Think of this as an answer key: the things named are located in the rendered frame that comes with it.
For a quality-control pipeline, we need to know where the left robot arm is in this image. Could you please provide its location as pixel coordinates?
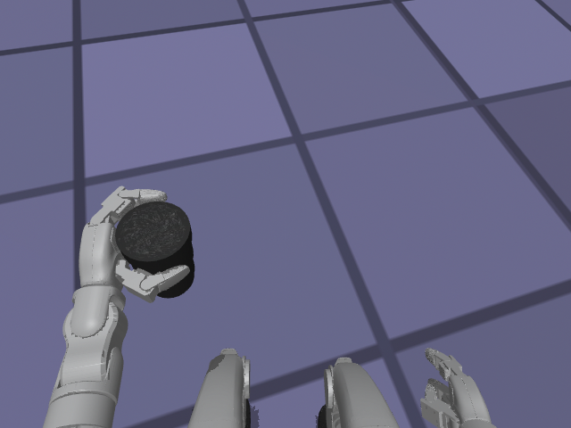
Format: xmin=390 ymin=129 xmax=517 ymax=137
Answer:
xmin=43 ymin=284 xmax=128 ymax=428

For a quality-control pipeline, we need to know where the right robot hand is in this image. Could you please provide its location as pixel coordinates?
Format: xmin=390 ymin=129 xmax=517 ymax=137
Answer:
xmin=420 ymin=348 xmax=492 ymax=428

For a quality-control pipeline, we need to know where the left robot hand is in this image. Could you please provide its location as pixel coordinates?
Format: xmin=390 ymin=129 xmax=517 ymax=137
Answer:
xmin=79 ymin=186 xmax=190 ymax=303

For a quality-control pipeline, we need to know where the cup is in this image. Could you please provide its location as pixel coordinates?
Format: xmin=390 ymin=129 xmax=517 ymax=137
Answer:
xmin=115 ymin=202 xmax=194 ymax=298

